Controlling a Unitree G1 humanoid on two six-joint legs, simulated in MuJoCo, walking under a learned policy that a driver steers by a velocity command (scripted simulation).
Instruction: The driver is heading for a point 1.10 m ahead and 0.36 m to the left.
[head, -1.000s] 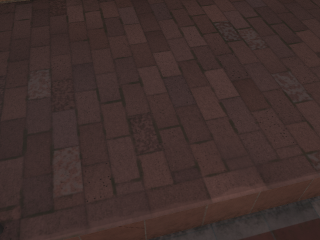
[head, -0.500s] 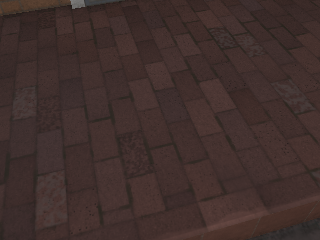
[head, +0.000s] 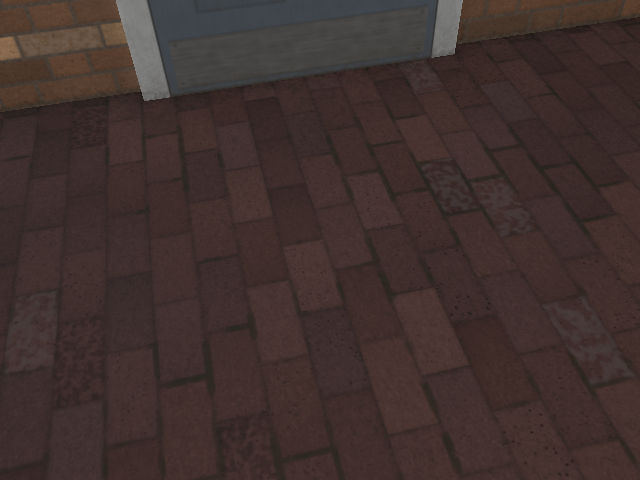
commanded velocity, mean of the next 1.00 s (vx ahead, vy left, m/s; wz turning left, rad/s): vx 0.50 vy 0.00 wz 0.54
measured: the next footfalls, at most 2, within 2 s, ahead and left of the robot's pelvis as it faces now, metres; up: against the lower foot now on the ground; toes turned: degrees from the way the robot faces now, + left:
right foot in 0.22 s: +0.33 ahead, -0.15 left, +0.17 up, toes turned +3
left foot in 0.88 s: +0.54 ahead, +0.15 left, +0.17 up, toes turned +28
